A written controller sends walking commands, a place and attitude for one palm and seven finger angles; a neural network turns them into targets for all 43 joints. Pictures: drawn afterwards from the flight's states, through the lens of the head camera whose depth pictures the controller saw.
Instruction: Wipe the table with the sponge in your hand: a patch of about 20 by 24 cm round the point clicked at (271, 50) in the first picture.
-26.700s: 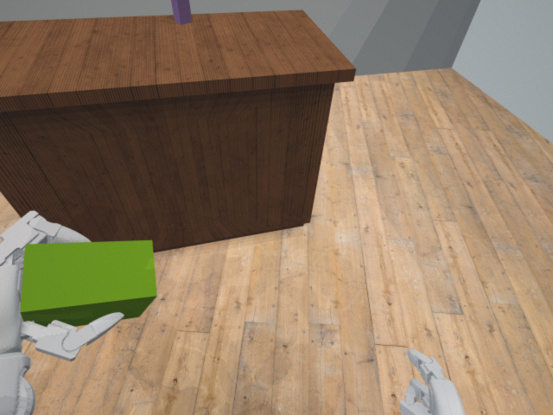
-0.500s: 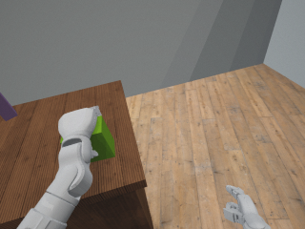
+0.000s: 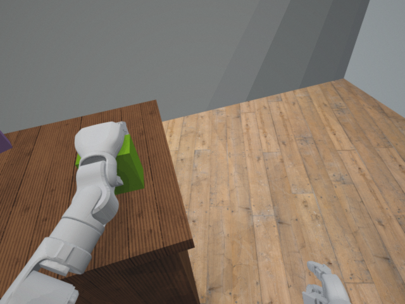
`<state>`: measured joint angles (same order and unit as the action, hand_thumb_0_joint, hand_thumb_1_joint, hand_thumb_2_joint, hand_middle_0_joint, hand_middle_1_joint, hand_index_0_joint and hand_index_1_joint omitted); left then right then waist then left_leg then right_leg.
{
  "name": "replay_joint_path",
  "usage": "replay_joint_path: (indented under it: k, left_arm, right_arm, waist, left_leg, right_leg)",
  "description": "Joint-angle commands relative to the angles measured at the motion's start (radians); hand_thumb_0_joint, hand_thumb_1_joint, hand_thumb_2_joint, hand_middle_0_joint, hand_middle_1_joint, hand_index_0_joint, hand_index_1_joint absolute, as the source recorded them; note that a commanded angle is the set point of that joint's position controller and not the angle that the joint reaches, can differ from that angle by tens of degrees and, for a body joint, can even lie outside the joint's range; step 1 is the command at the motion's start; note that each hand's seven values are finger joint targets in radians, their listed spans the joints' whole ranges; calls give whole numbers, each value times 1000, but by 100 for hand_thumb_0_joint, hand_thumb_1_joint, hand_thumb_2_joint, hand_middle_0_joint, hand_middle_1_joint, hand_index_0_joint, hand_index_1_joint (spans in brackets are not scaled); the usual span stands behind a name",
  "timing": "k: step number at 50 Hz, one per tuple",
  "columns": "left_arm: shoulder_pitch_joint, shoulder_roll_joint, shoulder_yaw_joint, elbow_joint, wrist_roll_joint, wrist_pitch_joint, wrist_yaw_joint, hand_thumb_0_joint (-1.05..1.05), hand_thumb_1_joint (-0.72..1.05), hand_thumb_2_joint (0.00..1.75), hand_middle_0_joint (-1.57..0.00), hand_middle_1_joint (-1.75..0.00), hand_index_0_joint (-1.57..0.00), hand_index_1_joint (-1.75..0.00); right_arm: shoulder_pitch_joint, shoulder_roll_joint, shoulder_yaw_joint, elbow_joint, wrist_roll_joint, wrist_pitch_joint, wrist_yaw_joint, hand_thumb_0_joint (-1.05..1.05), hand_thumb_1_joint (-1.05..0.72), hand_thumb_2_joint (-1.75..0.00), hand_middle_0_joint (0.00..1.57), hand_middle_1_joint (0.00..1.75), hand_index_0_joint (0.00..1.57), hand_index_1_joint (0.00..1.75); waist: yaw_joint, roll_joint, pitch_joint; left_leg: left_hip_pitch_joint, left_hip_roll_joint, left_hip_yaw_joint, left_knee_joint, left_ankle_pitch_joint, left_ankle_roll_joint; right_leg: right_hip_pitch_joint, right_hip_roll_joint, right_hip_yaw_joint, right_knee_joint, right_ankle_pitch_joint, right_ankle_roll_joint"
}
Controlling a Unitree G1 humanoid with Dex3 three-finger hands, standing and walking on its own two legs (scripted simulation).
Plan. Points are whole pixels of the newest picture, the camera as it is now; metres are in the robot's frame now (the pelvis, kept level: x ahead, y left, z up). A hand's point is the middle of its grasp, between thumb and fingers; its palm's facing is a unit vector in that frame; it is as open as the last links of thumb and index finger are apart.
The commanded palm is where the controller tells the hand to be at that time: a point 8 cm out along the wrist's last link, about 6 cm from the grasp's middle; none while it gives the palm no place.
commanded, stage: wipe forward along the third lane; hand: left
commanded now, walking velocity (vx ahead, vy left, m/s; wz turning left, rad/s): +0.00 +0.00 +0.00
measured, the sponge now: (116, 172) +0.35 +0.24 +0.09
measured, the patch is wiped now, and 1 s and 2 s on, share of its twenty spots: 0.85 0.90 0.90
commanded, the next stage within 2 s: wipe back along the third lane in 0.46 s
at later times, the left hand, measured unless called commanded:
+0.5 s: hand (109, 142) +0.40 +0.26 +0.13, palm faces -0.01 +0.00 -1.00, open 10.4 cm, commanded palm +0.38 +0.27 +0.16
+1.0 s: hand (107, 149) +0.38 +0.26 +0.13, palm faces +0.09 -0.03 -1.00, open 10.4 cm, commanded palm +0.34 +0.24 +0.16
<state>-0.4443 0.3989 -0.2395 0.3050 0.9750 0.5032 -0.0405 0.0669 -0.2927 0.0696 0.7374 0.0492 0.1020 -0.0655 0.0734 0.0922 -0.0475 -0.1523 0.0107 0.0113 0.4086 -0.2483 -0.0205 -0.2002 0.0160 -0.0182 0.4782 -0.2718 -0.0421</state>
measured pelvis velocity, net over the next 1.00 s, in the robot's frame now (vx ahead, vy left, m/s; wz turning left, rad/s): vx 0.02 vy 0.03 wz -0.01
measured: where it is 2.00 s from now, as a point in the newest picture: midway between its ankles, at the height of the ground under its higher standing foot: outside the picture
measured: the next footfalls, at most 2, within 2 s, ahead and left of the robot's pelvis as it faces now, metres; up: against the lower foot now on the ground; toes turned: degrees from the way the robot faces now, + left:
none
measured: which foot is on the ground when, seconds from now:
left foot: down 0.00-1.00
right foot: down 0.00-1.00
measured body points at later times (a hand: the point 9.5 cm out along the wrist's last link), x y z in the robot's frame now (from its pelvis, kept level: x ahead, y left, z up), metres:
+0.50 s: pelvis +0.00 +0.01 +0.00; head +0.01 -0.02 +0.45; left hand +0.40 +0.26 +0.18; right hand +0.17 -0.23 -0.12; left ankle -0.02 +0.14 -0.74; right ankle -0.01 -0.09 -0.74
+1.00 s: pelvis +0.02 +0.03 +0.00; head +0.01 -0.01 +0.45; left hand +0.37 +0.25 +0.18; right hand +0.23 -0.19 -0.11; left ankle -0.02 +0.14 -0.74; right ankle -0.01 -0.09 -0.74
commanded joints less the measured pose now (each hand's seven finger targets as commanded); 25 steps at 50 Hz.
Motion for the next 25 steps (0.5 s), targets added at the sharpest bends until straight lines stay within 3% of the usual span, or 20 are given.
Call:
replay_joint_path:
  k: [1,3,6,9,10,14,15,18,20,23,25]
  left_arm:
    - [-267,167,59,7,11,-13,11,0,10,130,-120,-160,-120,-160]
    - [-293,169,58,56,11,-21,10,0,10,130,-120,-160,-120,-160]
    - [-328,194,79,65,23,-35,15,0,10,130,-120,-160,-120,-160]
    - [-315,163,62,82,19,-52,17,0,10,130,-120,-160,-120,-160]
    - [-352,179,74,81,22,-56,17,0,10,130,-120,-160,-120,-160]
    - [-414,198,74,157,30,-65,26,0,10,130,-120,-160,-120,-160]
    - [-434,203,80,151,35,-68,27,0,10,130,-120,-160,-120,-160]
    - [-425,204,83,209,36,-77,34,0,10,130,-120,-160,-120,-160]
    - [-469,214,89,207,38,-82,33,0,10,130,-120,-160,-120,-160]
    - [-523,221,78,282,45,-92,34,0,10,130,-120,-160,-120,-160]
    - [-546,241,97,272,44,-105,33,0,10,130,-120,-160,-120,-160]
  right_arm:
    - [-167,-99,-39,-154,1,-48,-12,0,-90,-90,20,30,20,30]
    - [-156,-104,-41,-143,3,-47,-16,0,-90,-90,20,30,20,30]
    - [-141,-107,-48,-144,1,-47,-17,0,-90,-90,20,30,20,30]
    - [-134,-105,-50,-149,1,-48,-16,0,-90,-90,20,30,20,30]
    - [-129,-109,-54,-141,0,-43,-17,0,-90,-90,20,30,20,30]
    - [-110,-114,-53,-128,3,-43,-24,0,-90,-90,20,30,20,30]
    - [-107,-116,-58,-125,0,-39,-24,0,-90,-90,20,30,20,30]
    - [-92,-114,-56,-123,2,-41,-26,0,-90,-90,20,30,20,30]
    - [-86,-116,-61,-121,-1,-38,-26,0,-90,-90,20,30,20,30]
    - [-68,-119,-56,-112,2,-35,-32,0,-90,-90,20,30,20,30]
    - [-58,-121,-63,-112,-3,-33,-31,0,-90,-90,20,30,20,30]
  waist:
    - [-8,-171,-141]
    - [-18,-180,-114]
    - [-9,-170,-166]
    - [-9,-163,-178]
    - [-15,-161,-190]
    - [-28,-166,-150]
    - [-24,-138,-170]
    - [-24,-162,-175]
    - [-24,-142,-205]
    - [-44,-162,-164]
    - [-38,-151,-211]
  left_leg:
    - [-57,-54,37,-38,171,46]
    - [-60,-53,38,-38,160,47]
    - [-56,-53,36,-37,179,47]
    - [-52,-55,37,-29,204,48]
    - [-49,-54,35,-33,207,46]
    - [-70,-52,35,-38,163,48]
    - [-59,-52,36,-42,181,46]
    - [-67,-50,35,-37,190,46]
    - [-57,-51,33,-38,207,46]
    - [-81,-48,33,-40,176,47]
    - [-66,-50,32,-36,199,48]
  right_leg:
    - [116,-2,48,-86,220,20]
    - [89,0,45,-97,209,21]
    - [110,-1,43,-87,220,16]
    - [115,0,41,-79,264,13]
    - [118,2,42,-85,260,11]
    - [77,2,36,-95,206,13]
    - [87,3,34,-97,215,9]
    - [88,3,26,-88,230,9]
    - [102,3,28,-90,247,6]
    - [68,2,20,-93,216,10]
    - [94,2,25,-92,243,8]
